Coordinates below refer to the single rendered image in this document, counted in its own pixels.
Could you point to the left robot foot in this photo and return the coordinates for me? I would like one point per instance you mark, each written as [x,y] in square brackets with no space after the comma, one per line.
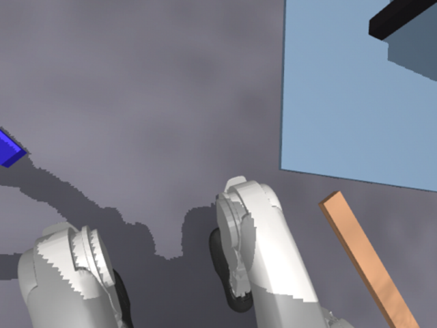
[123,300]

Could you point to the small box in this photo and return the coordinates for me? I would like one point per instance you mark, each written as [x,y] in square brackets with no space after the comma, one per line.
[10,151]

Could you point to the right robot hand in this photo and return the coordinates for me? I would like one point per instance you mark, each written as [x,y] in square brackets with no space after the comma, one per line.
[334,322]

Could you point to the right robot foot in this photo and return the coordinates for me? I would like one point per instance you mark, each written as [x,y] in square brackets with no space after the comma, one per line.
[238,304]

